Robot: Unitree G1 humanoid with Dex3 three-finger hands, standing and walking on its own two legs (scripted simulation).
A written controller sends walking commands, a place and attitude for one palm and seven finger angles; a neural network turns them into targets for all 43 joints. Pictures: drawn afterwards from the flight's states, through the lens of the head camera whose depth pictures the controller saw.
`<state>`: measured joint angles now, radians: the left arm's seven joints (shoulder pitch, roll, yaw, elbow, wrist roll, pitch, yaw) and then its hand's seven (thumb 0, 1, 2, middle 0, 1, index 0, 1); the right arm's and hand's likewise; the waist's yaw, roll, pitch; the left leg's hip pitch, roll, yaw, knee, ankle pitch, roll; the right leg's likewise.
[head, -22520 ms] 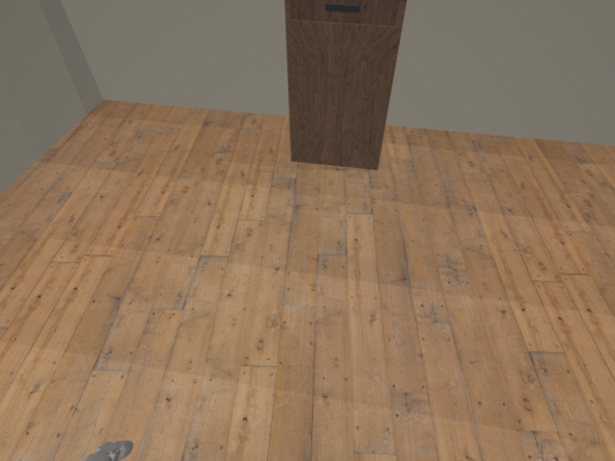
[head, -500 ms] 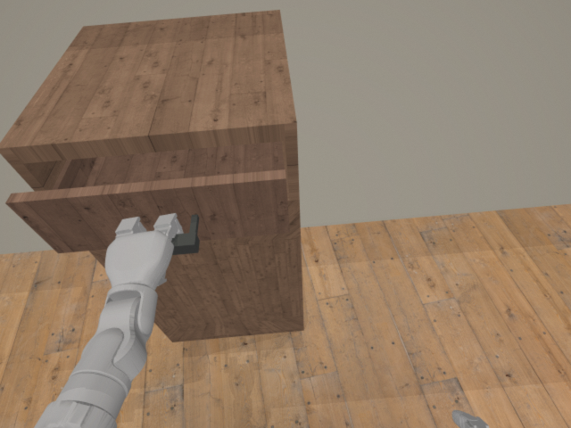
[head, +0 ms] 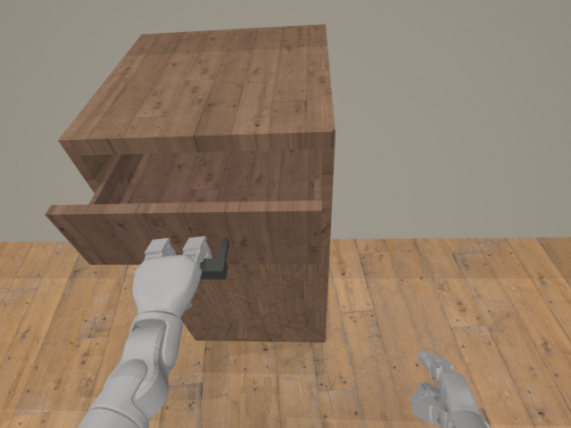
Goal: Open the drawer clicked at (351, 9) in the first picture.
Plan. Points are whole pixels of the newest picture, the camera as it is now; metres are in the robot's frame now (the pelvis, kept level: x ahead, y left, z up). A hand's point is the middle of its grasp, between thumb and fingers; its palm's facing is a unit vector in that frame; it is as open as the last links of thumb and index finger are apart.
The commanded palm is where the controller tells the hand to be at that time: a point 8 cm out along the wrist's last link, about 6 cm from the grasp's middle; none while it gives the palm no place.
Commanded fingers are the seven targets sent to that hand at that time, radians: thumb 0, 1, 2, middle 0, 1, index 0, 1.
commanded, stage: pull the drawer open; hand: left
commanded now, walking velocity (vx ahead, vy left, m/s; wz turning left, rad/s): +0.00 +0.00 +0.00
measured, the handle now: (187, 257) +0.35 +0.20 +0.03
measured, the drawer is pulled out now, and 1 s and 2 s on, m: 0.14 0.23 0.30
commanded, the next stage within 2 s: open the thumb to release the handle in 1.82 s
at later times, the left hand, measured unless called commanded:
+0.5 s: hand (176, 326) +0.25 +0.19 +0.01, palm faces +0.02 -0.14 -0.99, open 5.9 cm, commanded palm +0.20 +0.20 +0.07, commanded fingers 0.00 0.90 0.90 -0.40 -1.35 -0.40 -1.35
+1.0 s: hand (167, 357) +0.21 +0.19 +0.01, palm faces +0.05 -0.11 -0.99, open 5.8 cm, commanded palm +0.18 +0.20 +0.07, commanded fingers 0.00 0.90 0.90 -0.40 -1.35 -0.40 -1.35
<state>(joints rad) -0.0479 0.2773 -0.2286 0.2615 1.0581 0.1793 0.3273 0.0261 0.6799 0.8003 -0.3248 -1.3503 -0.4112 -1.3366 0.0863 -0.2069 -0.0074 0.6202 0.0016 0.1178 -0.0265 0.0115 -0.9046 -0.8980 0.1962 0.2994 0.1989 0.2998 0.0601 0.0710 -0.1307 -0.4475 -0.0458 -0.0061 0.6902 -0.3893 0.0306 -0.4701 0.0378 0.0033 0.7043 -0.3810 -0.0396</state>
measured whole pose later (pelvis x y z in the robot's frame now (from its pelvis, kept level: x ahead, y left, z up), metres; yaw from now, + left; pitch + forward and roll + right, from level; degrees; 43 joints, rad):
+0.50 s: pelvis +0.00 -0.01 +0.00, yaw -3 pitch +9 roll +1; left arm 0.30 0.30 -0.13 -0.05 1.03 0.13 0.34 0.05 0.71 0.75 -0.25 -1.35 -0.38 -1.30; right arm 0.16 -0.26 -0.04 0.59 -0.01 0.11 0.01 0.01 -0.91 -0.90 0.19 0.30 0.20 0.30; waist 0.03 0.05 -0.12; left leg -0.43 -0.02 0.03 0.68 -0.40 0.02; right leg -0.48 0.06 0.04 0.71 -0.38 -0.05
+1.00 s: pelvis +0.00 -0.01 -0.01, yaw -1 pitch +7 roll +1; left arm 0.37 0.31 -0.21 -0.10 1.07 0.12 0.39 0.03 0.66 0.82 -0.31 -1.35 -0.41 -1.34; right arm 0.07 -0.20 0.01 0.59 -0.01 0.11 0.00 0.01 -0.90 -0.90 0.20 0.30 0.20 0.30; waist 0.10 0.07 -0.12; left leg -0.45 -0.03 0.00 0.75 -0.43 0.02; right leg -0.49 0.05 0.01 0.78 -0.42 -0.05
